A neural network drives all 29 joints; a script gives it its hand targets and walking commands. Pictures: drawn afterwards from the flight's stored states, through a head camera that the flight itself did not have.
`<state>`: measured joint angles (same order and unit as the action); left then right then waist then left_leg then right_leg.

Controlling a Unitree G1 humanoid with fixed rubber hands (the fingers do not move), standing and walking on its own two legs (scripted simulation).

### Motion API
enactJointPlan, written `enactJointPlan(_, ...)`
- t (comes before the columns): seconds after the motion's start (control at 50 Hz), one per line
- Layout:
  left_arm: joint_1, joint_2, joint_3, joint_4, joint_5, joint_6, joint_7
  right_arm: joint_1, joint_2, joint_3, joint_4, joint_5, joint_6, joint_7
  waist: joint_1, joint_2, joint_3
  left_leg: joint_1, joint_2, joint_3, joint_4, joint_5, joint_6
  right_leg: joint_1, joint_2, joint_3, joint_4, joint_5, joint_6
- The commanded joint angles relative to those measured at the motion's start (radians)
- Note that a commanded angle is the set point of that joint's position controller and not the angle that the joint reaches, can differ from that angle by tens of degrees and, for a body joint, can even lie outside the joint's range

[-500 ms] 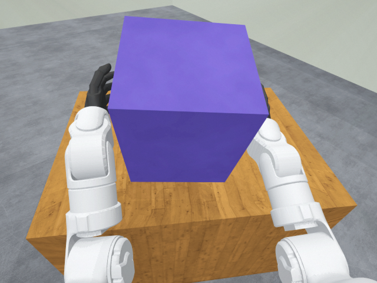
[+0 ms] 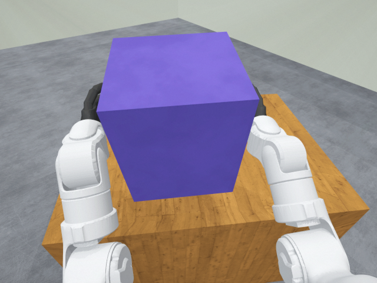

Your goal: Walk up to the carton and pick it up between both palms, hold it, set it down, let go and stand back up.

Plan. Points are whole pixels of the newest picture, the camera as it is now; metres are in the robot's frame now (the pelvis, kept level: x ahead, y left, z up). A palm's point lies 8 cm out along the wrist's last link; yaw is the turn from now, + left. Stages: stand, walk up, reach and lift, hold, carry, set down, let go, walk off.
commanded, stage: hold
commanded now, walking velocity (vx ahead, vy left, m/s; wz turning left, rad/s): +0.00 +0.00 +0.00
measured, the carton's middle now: (177, 121) +0.37 +0.01 +0.21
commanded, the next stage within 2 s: none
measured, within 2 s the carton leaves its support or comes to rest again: neither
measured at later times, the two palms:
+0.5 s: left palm (99, 117) +0.36 +0.16 +0.23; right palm (254, 113) +0.38 -0.14 +0.21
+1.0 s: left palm (109, 109) +0.38 +0.14 +0.24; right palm (263, 110) +0.38 -0.16 +0.22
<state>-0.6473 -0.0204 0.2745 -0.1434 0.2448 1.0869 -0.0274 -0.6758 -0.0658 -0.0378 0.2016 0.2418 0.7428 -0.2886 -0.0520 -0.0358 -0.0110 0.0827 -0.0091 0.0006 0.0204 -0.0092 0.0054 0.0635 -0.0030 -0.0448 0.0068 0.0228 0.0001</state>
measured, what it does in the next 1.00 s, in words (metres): stands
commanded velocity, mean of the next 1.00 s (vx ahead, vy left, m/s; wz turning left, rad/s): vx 0.00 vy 0.00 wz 0.00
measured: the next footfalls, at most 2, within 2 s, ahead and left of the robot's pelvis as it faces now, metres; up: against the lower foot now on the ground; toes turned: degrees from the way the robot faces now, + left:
none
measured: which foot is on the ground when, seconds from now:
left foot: down 0.00-1.00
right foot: down 0.00-1.00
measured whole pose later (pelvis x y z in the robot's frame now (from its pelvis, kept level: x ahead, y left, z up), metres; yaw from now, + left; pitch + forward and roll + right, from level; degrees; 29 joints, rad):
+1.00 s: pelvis +0.02 -0.01 +0.00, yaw +2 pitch -9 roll -1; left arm -0.75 -0.06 0.31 0.02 0.40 0.94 -0.10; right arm -0.72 -0.09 -0.05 0.39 0.27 0.54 -0.26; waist -0.12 -0.09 0.03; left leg 0.07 0.01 -0.04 0.24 -0.16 -0.01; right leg 0.11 0.02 -0.09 0.13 -0.09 -0.02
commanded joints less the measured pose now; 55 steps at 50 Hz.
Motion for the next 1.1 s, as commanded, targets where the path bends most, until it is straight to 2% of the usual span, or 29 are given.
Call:
enactJointPlan(0.0,-0.615,-0.384,-0.335,-0.035,-0.140,-0.039,-0.162,-0.775,0.366,0.209,-0.243,0.087,-0.066,0.100,0.001,0.079,-0.318,-0.062,0.021,-0.003,-0.010,0.037,-0.008,0.147,0.016,0.053,0.040,-0.063,0.051)
enactJointPlan(0.08,-0.629,-0.383,-0.303,0.000,-0.121,-0.050,-0.157,-0.804,0.355,0.199,-0.211,0.079,-0.075,0.120,0.017,0.076,-0.354,-0.054,0.022,0.003,-0.018,0.015,-0.002,0.136,0.019,0.050,0.043,-0.073,0.053)
enactJointPlan(0.2,-0.619,-0.373,-0.281,-0.010,-0.118,-0.046,-0.159,-0.796,0.339,0.210,-0.195,0.084,-0.074,0.130,0.021,0.049,-0.408,0.013,0.017,0.007,-0.012,0.123,-0.013,0.126,0.027,0.051,0.026,-0.005,0.053)
enactJointPlan(0.3,-0.589,-0.358,-0.276,-0.052,-0.119,-0.020,-0.179,-0.761,0.331,0.226,-0.208,0.099,-0.062,0.117,0.011,0.032,-0.404,0.059,0.007,0.011,-0.009,0.230,-0.025,0.152,0.027,0.057,0.011,0.090,0.056)
enactJointPlan(0.44,-0.563,-0.351,-0.302,-0.154,-0.129,0.016,-0.214,-0.737,0.346,0.257,-0.285,0.125,-0.049,0.089,-0.004,0.045,-0.414,0.097,-0.007,0.014,-0.012,0.346,-0.039,0.234,0.020,0.067,0.010,0.231,0.063)
enactJointPlan(0.62,-0.554,-0.339,-0.312,-0.212,-0.129,0.049,-0.233,-0.720,0.345,0.269,-0.312,0.134,-0.035,0.078,-0.009,0.063,-0.394,0.116,-0.008,0.019,-0.028,0.369,-0.044,0.277,0.015,0.068,-0.001,0.259,0.066)
enactJointPlan(0.64,-0.681,-0.450,-0.446,-0.336,-0.167,-0.102,-0.261,-0.768,0.317,0.191,-0.383,0.121,-0.184,0.067,-0.167,-0.021,-0.657,0.110,-0.068,-0.027,0.318,0.393,-0.073,0.300,0.073,-0.081,0.143,0.371,0.035)
enactJointPlan(0.66,-0.652,-0.402,-0.408,-0.282,-0.131,-0.149,-0.265,-0.783,0.340,0.261,-0.365,0.127,-0.211,0.048,-0.096,0.077,-0.668,0.144,-0.055,-0.037,0.291,0.308,-0.061,0.249,0.033,-0.066,0.160,0.391,0.018)
enactJointPlan(0.68,-0.635,-0.408,-0.405,-0.278,-0.137,-0.171,-0.263,-0.754,0.328,0.245,-0.349,0.126,-0.228,0.041,-0.124,0.038,-0.651,0.145,-0.051,-0.034,0.290,0.308,-0.067,0.249,0.042,-0.065,0.159,0.398,0.023)
enactJointPlan(0.7,-0.642,-0.390,-0.406,-0.211,-0.075,-0.173,-0.264,-0.693,0.302,0.228,-0.284,0.120,-0.220,0.052,-0.126,0.106,-0.602,0.206,-0.043,-0.022,0.272,0.232,-0.069,0.158,0.061,-0.066,0.161,0.355,0.017)
enactJointPlan(0.72,-0.585,-0.373,-0.382,-0.133,-0.054,-0.172,-0.261,-0.662,0.272,0.221,-0.240,0.110,-0.218,0.062,-0.101,0.047,-0.478,0.154,-0.026,-0.029,0.271,0.224,-0.078,0.139,0.070,-0.079,0.151,0.301,0.009)
enactJointPlan(0.74,-0.554,-0.364,-0.357,-0.072,-0.034,-0.169,-0.259,-0.625,0.251,0.222,-0.193,0.103,-0.210,0.069,-0.089,0.035,-0.378,0.083,-0.022,-0.028,0.255,0.207,-0.076,0.154,0.059,-0.075,0.146,0.266,0.007)
enactJointPlan(0.76,-0.527,-0.361,-0.324,-0.003,-0.027,-0.167,-0.256,-0.633,0.239,0.234,-0.157,0.101,-0.205,0.073,-0.063,0.008,-0.281,0.008,-0.010,-0.034,0.230,0.170,-0.065,0.166,0.047,-0.072,0.138,0.205,0.003)
enactJointPlan(0.78,-0.526,-0.361,-0.300,0.053,-0.032,-0.168,-0.252,-0.631,0.227,0.233,-0.109,0.100,-0.200,0.078,-0.059,-0.012,-0.201,-0.047,0.000,-0.032,0.200,0.105,-0.051,0.151,0.036,-0.065,0.128,0.129,0.001)
enactJointPlan(0.82,-0.546,-0.373,-0.269,0.129,-0.033,-0.170,-0.241,-0.643,0.233,0.221,-0.027,0.097,-0.203,0.090,-0.050,-0.012,-0.103,-0.124,0.015,-0.020,0.159,0.001,-0.035,0.136,0.026,-0.051,0.129,0.030,-0.005)
enactJointPlan(0.88,-0.538,-0.401,-0.254,0.131,-0.017,-0.185,-0.225,-0.658,0.244,0.188,0.014,0.103,-0.235,0.101,-0.048,0.034,-0.108,-0.147,0.003,-0.006,0.158,-0.012,-0.040,0.173,0.035,-0.047,0.149,0.030,-0.007)
enactJointPlan(0.96,-0.551,-0.411,-0.311,0.009,-0.015,-0.229,-0.202,-0.684,0.264,0.202,-0.087,0.114,-0.288,0.078,-0.078,0.052,-0.270,-0.014,-0.036,-0.005,0.234,0.170,-0.058,0.196,0.052,-0.062,0.170,0.234,0.018)
enactJointPlan(0.98,-0.488,-0.383,-0.324,-0.037,-0.086,-0.175,-0.167,-0.723,0.370,0.291,-0.244,0.156,-0.233,0.091,0.023,0.258,-0.374,0.048,-0.018,-0.019,0.094,0.276,-0.052,0.206,0.016,0.064,0.119,0.276,0.007)
enactJointPlan(1.02,-0.510,-0.396,-0.384,-0.119,-0.138,-0.121,-0.127,-0.754,0.374,0.312,-0.283,0.161,-0.169,0.115,0.004,0.153,-0.434,0.110,-0.004,-0.028,0.098,0.374,-0.047,0.171,0.020,0.075,0.100,0.291,0.016)
enactJointPlan(1.08,-0.526,-0.391,-0.441,-0.229,-0.203,-0.074,-0.117,-0.727,0.381,0.357,-0.328,0.159,-0.131,0.104,-0.004,0.051,-0.484,0.121,0.002,-0.031,0.076,0.444,-0.044,0.210,0.015,0.070,0.085,0.339,0.028)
